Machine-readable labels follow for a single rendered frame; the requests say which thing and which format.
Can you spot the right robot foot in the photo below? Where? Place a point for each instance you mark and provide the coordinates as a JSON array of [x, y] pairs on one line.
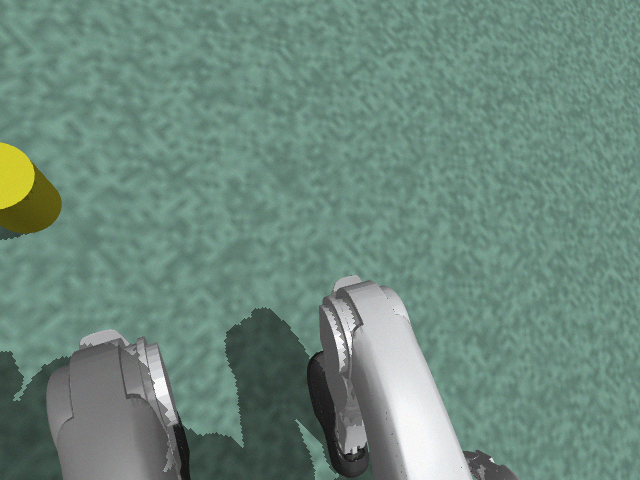
[[347, 465]]

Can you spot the right robot hand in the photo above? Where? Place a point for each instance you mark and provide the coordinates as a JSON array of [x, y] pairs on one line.
[[483, 467]]

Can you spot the left robot foot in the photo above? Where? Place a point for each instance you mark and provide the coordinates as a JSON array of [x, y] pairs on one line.
[[183, 449]]

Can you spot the can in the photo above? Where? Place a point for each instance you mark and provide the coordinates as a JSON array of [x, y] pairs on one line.
[[28, 201]]

